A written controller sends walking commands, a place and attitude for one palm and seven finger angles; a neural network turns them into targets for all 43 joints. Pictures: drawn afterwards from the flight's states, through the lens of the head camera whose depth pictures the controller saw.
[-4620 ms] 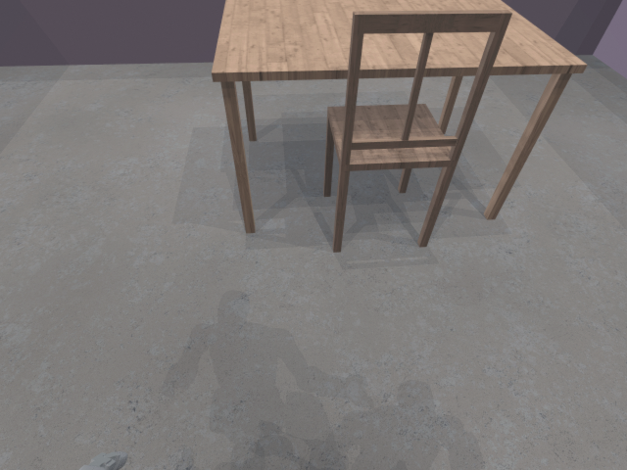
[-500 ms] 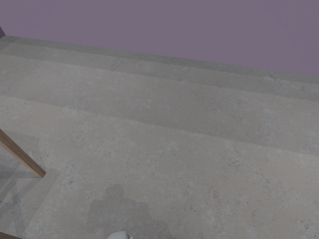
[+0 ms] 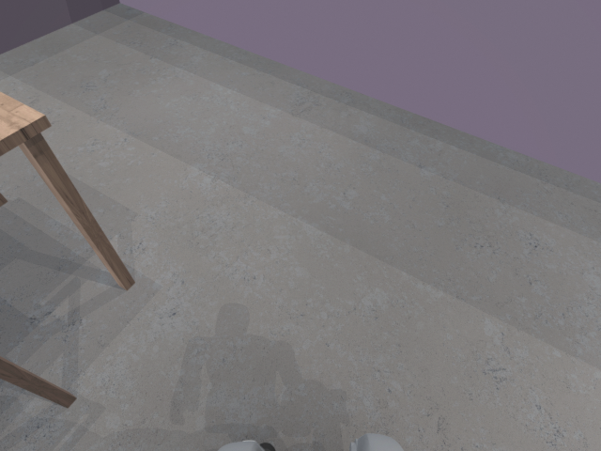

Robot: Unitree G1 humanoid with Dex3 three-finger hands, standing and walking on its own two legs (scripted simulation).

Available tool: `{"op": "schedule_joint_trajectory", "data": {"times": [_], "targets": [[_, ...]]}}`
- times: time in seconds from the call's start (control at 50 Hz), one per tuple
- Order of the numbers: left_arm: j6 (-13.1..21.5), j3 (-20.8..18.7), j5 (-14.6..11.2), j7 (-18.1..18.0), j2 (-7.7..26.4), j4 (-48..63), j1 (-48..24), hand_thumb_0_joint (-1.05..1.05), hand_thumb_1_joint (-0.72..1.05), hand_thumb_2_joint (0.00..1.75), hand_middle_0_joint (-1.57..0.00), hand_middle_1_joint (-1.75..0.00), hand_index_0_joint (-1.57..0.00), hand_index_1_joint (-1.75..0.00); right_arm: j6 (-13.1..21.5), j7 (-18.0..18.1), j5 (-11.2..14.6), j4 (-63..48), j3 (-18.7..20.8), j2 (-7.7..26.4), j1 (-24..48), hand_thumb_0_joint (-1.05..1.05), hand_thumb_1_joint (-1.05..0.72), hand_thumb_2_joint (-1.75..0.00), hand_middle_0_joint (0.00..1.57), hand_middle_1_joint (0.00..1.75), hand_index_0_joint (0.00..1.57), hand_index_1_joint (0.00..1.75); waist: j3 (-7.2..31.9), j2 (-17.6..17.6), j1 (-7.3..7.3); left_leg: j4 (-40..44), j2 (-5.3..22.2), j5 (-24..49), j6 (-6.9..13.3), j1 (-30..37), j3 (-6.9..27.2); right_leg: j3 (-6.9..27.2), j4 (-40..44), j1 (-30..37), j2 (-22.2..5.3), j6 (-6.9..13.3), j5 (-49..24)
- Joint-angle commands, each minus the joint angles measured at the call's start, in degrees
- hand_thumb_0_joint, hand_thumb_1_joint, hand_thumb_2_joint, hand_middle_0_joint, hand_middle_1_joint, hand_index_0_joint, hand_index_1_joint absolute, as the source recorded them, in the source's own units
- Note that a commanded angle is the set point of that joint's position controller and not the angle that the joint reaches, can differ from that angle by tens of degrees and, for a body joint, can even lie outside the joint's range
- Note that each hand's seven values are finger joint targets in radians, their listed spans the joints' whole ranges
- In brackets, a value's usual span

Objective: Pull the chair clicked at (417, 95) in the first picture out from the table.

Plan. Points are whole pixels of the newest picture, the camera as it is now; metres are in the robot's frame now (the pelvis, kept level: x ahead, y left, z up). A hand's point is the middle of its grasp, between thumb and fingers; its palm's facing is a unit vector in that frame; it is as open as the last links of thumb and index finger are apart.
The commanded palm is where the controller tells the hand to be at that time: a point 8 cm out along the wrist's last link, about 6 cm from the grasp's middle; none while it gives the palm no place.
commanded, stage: turn to face it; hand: left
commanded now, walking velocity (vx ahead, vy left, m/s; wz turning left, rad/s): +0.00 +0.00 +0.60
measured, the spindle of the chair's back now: out of the picture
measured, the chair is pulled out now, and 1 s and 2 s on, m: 0.00 0.00 0.00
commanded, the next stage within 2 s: take the last steps up to it in 1.60 s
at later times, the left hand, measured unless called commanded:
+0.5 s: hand out of the picture +0.03 +0.13 -0.13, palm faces +0.30 -0.91 -0.29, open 7.3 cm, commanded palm none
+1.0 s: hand out of the picture -0.09 +0.17 -0.17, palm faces +0.62 -0.74 -0.26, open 7.3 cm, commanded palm none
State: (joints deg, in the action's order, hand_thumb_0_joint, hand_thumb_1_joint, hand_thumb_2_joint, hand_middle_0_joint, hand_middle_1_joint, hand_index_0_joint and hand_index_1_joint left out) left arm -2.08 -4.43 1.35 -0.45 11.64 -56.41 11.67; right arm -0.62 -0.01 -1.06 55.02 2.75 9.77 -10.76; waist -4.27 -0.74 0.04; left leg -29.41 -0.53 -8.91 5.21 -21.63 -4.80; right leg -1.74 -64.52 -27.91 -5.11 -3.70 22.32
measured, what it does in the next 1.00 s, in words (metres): steps on the spot, turning left: right foot, then left foot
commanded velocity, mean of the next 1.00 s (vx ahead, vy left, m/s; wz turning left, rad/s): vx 0.00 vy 0.00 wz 0.60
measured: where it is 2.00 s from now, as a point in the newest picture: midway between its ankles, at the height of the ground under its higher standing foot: outside the picture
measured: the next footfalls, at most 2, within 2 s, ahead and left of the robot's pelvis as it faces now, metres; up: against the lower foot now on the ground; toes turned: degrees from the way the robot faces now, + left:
right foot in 0.32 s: +0.05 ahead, -0.17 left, +0.00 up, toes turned +10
left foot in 0.80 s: -0.03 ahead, +0.06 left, +0.00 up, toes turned +37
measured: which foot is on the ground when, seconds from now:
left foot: down 0.00-0.32, up 0.34-0.78, down 0.80-1.00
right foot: up 0.00-0.30, down 0.32-0.80, up 0.82-1.00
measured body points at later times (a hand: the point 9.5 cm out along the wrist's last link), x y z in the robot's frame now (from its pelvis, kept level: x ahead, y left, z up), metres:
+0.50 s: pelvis +0.01 -0.08 +0.01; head +0.04 -0.11 +0.46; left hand +0.01 +0.18 -0.11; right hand +0.14 -0.32 -0.15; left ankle -0.02 +0.06 -0.64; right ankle +0.01 -0.18 -0.73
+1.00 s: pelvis -0.01 -0.04 +0.00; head +0.02 +0.00 +0.45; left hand -0.13 +0.21 -0.15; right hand +0.25 -0.17 -0.12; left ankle -0.06 +0.04 -0.73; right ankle +0.07 -0.18 -0.65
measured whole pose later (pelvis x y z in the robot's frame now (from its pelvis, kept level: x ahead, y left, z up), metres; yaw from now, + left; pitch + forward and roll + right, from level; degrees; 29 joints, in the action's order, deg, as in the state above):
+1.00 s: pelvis -0.01 -0.04 +0.00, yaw +37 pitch +1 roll -1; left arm -3.5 -4.1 1.0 -0.2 15.7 -52.2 11.9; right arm -1.3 -0.6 -0.9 50.7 2.7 13.1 -6.6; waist -4.8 -1.6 -1.4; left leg -29.9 -1.2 -15.5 2.3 -14.9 -0.3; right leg -2.3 -63.6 -27.9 -6.5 -5.5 24.4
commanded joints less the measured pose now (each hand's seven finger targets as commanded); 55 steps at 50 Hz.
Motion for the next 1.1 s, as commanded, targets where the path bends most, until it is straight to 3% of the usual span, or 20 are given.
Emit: {"op": "schedule_joint_trajectory", "data": {"times": [0.0,0.18,0.26,0.28,0.3,0.32,0.34,0.36,0.4,0.42,0.5,0.62,0.68,0.72,0.74,0.76,0.78,0.8,0.9,1.08], "targets": [[0.4,-1.5,-0.1,-0.7,3.8,4.7,1.7,0.00,0.90,0.90,-0.20,-0.30,-0.20,-0.30,0.6,0.7,0.0,-4.0,3.3,11.3,-2.5,0.00,-0.90,-0.90,0.20,0.30,0.20,0.30,8.8,5.9,0.97,15.0,13.9,-4.4,3.8,8.8,19.6,0.8,4.2,-1.4,-0.1,-1.2,-1.2],[0.7,-1.1,-0.6,-1.1,4.5,8.6,-1.5,0.00,0.90,0.90,-0.20,-0.30,-0.20,-0.30,-0.6,0.3,-0.4,-4.7,4.8,13.5,-3.4,0.00,-0.90,-0.90,0.20,0.30,0.20,0.30,9.1,10.6,2.13,11.8,12.6,2.0,4.9,9.9,27.2,1.6,18.8,3.9,3.2,-0.7,3.5],[1.0,-1.5,-1.0,-1.4,6.6,7.5,6.2,0.00,0.90,0.90,-0.20,-0.30,-0.20,-0.30,-1.4,-0.2,-0.1,-6.8,5.1,13.2,1.1,0.00,-0.90,-0.90,0.20,0.30,0.20,0.30,9.5,8.9,-1.87,8.9,7.7,-3.2,0.4,-1.2,26.0,0.2,38.9,21.3,4.4,1.0,-5.4],[1.3,-2.2,-0.4,-1.7,9.7,7.4,8.6,0.00,0.90,0.90,-0.20,-0.30,-0.20,-0.30,-1.7,-0.4,0.3,-7.6,4.9,10.4,1.2,0.00,-0.90,-0.90,0.20,0.30,0.20,0.30,9.7,0.6,-3.07,0.3,2.6,-11.4,-3.4,-9.9,21.1,7.0,48.8,28.5,-3.4,3.7,-2.0],[1.6,-3.1,0.7,-2.0,15.6,8.9,6.8,0.00,0.90,0.90,-0.20,-0.30,-0.20,-0.30,-1.6,-0.3,0.6,-9.1,4.4,6.1,0.6,0.00,-0.90,-0.90,0.20,0.30,0.20,0.30,6.3,-19.1,-3.27,-18.1,-5.7,-20.8,-8.6,-20.9,8.1,26.0,56.1,28.3,-20.9,10.2,6.4],[1.2,-2.1,0.0,-2.2,15.2,10.7,1.4,0.00,0.90,0.90,-0.20,-0.30,-0.20,-0.30,-1.6,-0.4,-0.5,-9.1,5.0,10.3,2.4,0.00,-0.90,-0.90,0.20,0.30,0.20,0.30,2.9,-13.2,-1.95,-29.4,-1.9,-22.2,-7.6,-17.2,9.8,23.6,55.8,14.8,-24.3,11.6,4.4],[1.6,-1.4,0.0,-2.2,11.8,12.0,-4.4,0.00,0.90,0.90,-0.20,-0.30,-0.20,-0.30,-2.1,-0.9,-0.7,-8.3,4.9,10.0,0.4,0.00,-0.90,-0.90,0.20,0.30,0.20,0.30,1.5,-8.9,1.64,-34.7,-0.5,-16.7,-7.3,-15.1,11.0,16.1,55.3,10.4,-19.7,10.7,1.1],[1.9,-1.4,-0.3,-2.2,10.5,12.4,-5.9,0.00,0.90,0.90,-0.20,-0.30,-0.20,-0.30,-2.5,-1.0,-0.6,-7.3,5.0,9.0,-1.0,0.00,-0.90,-0.90,0.20,0.30,0.20,0.30,1.8,-10.6,2.57,-37.5,-0.4,-15.5,-8.0,-14.7,9.4,14.2,53.2,11.5,-16.6,9.3,-5.8],[2.8,-0.2,-0.5,-1.7,7.8,11.7,-5.0,0.00,0.90,0.90,-0.20,-0.30,-0.20,-0.30,-2.4,-1.5,-0.5,-5.6,4.4,8.9,-2.3,0.00,-0.90,-0.90,0.20,0.30,0.20,0.30,0.6,-8.1,2.94,-40.8,1.3,-10.7,-9.3,-15.5,6.8,3.9,47.2,16.5,-12.3,8.7,-23.5],[3.0,-0.1,-0.4,-1.6,7.9,11.1,-2.4,0.00,0.90,0.90,-0.20,-0.30,-0.20,-0.30,-2.3,-1.6,-0.3,-5.7,4.1,8.3,-2.1,0.00,-0.90,-0.90,0.20,0.30,0.20,0.30,2.1,-7.4,2.07,-40.0,1.2,-10.8,-9.8,-15.8,5.9,1.9,45.3,20.1,-12.1,8.8,-29.6],[2.9,-0.4,-0.2,-1.6,9.5,8.8,4.8,0.00,0.90,0.90,-0.20,-0.30,-0.20,-0.30,-2.7,-1.5,-0.1,-6.7,3.3,7.9,2.8,0.00,-0.90,-0.90,0.20,0.30,0.20,0.30,3.2,-8.4,-1.14,-35.5,2.4,-12.2,-10.7,-15.5,3.6,-0.8,42.8,26.5,-13.6,9.1,-39.2],[2.1,-0.9,0.3,-1.4,11.4,7.8,7.6,0.00,0.90,0.90,-0.20,-0.30,-0.20,-0.30,-2.4,-1.8,0.1,-8.2,2.1,7.2,8.3,0.00,-0.90,-0.90,0.20,0.30,0.20,0.30,3.2,-11.6,-3.12,-22.1,2.7,-15.1,-9.6,-9.3,-0.2,-3.6,40.8,26.6,-15.1,9.6,-41.5],[1.8,-1.6,0.4,-1.3,12.5,7.6,7.2,0.00,0.90,0.90,-0.20,-0.30,-0.20,-0.30,-1.8,-1.7,0.3,-8.4,1.7,7.2,7.9,0.00,-0.90,-0.90,0.20,0.30,0.20,0.30,4.9,-13.2,-3.35,-14.0,2.1,-15.8,-8.2,-3.3,-2.2,-4.9,38.2,26.1,-16.5,9.5,-42.0],[1.7,-1.9,0.1,-1.1,13.1,7.3,6.5,0.00,0.90,0.90,-0.20,-0.30,-0.20,-0.30,-1.3,-1.5,0.2,-7.9,2.0,8.3,5.1,0.00,-0.90,-0.90,0.20,0.30,0.20,0.30,7.1,-11.7,-1.64,-5.1,0.9,-10.7,-7.3,2.8,-3.6,-7.8,32.9,25.9,-15.8,7.5,-43.1],[1.7,-1.9,-0.4,-0.9,13.1,7.4,6.0,0.00,0.90,0.90,-0.20,-0.30,-0.20,-0.30,-0.9,-1.4,0.0,-7.2,2.4,10.1,1.4,0.00,-0.90,-0.90,0.20,0.30,0.20,0.30,9.4,-8.7,0.62,2.2,1.0,-3.6,-6.4,10.3,-2.7,-9.7,25.9,22.6,-15.0,5.4,-40.6],[1.6,-1.7,-0.8,-0.6,11.3,8.4,5.6,0.00,0.90,0.90,-0.20,-0.30,-0.20,-0.30,-0.3,-1.2,-0.2,-6.5,3.7,15.2,-3.2,0.00,-0.90,-0.90,0.20,0.30,0.20,0.30,13.6,2.8,3.21,6.2,9.2,10.7,-2.7,23.4,8.2,-11.1,13.5,10.7,-11.1,1.8,-26.8],[1.7,-0.4,-1.2,-0.1,7.1,11.4,2.1,0.00,0.90,0.90,-0.20,-0.30,-0.20,-0.30,0.0,-0.6,0.2,-5.8,5.4,21.5,-7.6,0.00,-0.90,-0.90,0.20,0.30,0.20,0.30,14.7,19.5,5.97,6.2,24.5,41.0,6.1,30.5,28.4,-9.0,1.2,-6.2,-2.9,-2.4,15.3],[0.8,-0.4,-0.6,-0.7,8.5,12.4,-0.6,0.00,0.90,0.90,-0.20,-0.30,-0.20,-0.30,-0.5,-0.4,0.8,-4.2,5.0,21.4,-9.5,0.00,-0.90,-0.90,0.20,0.30,0.20,0.30,14.8,13.1,5.79,4.8,26.1,44.9,9.2,28.7,24.6,-2.0,-2.9,-7.2,-3.5,-1.5,16.5],[0.2,-1.1,-0.5,-0.1,8.2,9.0,0.5,0.00,0.90,0.90,-0.20,-0.30,-0.20,-0.30,0.0,0.6,0.1,-7.7,3.0,14.9,2.9,0.00,-0.90,-0.90,0.20,0.30,0.20,0.30,6.4,9.3,0.71,7.4,13.6,26.2,3.6,13.7,14.9,0.5,-2.6,-3.2,-2.5,-2.1,1.7],[0.4,-0.5,-0.7,-0.6,7.5,11.9,-4.1,0.00,0.90,0.90,-0.20,-0.30,-0.20,-0.30,-0.6,0.1,-0.3,-7.2,3.8,15.5,-0.2,0.00,-0.90,-0.90,0.20,0.30,0.20,0.30,6.0,9.9,1.84,8.0,12.3,17.4,4.9,12.3,22.4,0.9,13.9,1.6,1.3,-2.2,2.3]]}}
